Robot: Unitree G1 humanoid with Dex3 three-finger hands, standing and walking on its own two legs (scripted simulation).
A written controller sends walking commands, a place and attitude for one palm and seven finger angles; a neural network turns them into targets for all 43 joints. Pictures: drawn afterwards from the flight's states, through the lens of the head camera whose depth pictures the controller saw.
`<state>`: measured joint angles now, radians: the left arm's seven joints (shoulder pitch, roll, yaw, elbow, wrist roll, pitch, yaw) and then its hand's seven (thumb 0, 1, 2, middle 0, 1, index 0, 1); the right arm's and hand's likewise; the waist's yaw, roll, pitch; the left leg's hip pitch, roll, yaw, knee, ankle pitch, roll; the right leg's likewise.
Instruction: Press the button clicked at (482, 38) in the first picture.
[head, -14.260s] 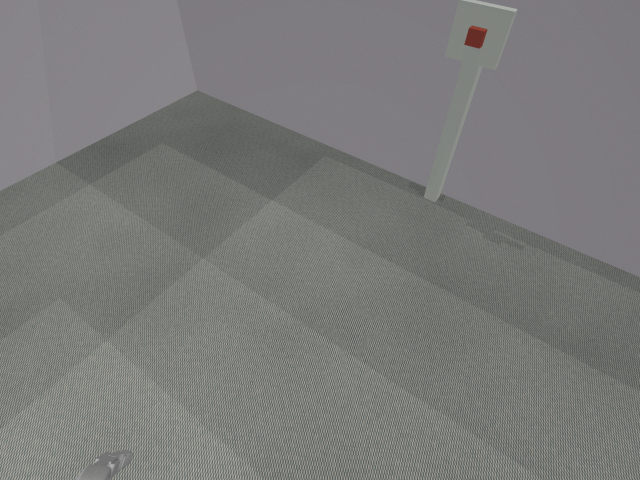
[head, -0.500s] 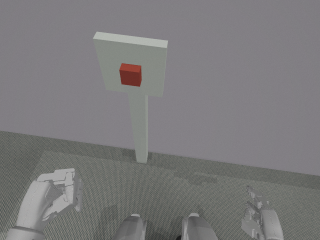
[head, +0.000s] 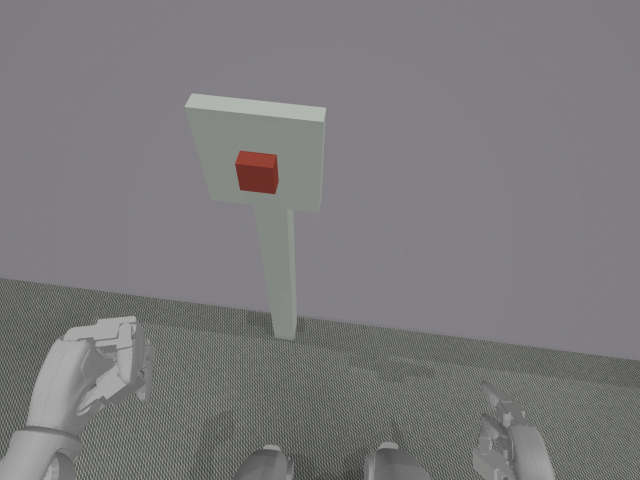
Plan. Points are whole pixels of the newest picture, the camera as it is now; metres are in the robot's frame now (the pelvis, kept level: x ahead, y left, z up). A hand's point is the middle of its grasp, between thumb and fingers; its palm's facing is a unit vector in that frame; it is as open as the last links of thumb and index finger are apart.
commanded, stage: raise the hand and make a fist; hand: left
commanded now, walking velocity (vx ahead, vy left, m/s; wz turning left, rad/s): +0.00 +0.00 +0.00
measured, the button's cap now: (258, 171) +0.51 +0.12 +0.07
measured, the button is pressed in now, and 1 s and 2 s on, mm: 0 0 0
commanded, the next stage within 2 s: aim a knuckle at the button in 0.48 s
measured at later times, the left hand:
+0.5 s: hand (150, 361) +0.23 +0.20 +0.06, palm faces -0.07 -1.00 -0.06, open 3.1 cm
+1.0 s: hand (198, 310) +0.30 +0.16 +0.05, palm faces -0.11 -0.99 -0.04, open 3.1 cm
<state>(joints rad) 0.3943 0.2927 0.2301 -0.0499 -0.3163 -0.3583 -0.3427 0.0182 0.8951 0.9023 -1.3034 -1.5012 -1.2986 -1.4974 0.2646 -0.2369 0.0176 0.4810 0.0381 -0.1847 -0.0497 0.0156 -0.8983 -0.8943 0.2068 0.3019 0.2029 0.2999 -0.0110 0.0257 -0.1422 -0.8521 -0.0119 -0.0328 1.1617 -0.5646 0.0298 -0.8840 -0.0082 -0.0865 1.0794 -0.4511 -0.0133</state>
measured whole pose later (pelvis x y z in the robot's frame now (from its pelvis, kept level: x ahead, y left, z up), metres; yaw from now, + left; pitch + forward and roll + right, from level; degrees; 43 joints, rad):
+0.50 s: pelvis +0.01 +0.00 +0.00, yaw +0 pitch +15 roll -2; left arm 0.36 0.29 0.23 0.00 -0.32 -0.36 -0.37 0.02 0.90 0.90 -1.30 -1.50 -1.30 -1.50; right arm 0.25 -0.25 0.01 0.48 0.03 -0.16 -0.04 0.02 -0.90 -0.89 0.21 0.30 0.20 0.30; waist -0.01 0.02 -0.15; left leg -0.82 -0.01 -0.03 1.13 -0.57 0.02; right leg -0.86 0.00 -0.08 1.06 -0.46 -0.02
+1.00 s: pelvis +0.00 -0.01 +0.00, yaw +0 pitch +16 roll -2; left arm 0.08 0.26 0.16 0.15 -0.25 -0.32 -0.27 0.02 0.89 0.90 -1.30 -1.50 -1.30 -1.50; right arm 0.27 -0.25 0.03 0.50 0.03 -0.13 -0.05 0.01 -0.90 -0.89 0.21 0.30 0.20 0.30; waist -0.04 0.02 -0.14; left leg -0.88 -0.01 -0.01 1.15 -0.56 0.02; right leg -0.92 -0.01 -0.07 1.09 -0.45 -0.02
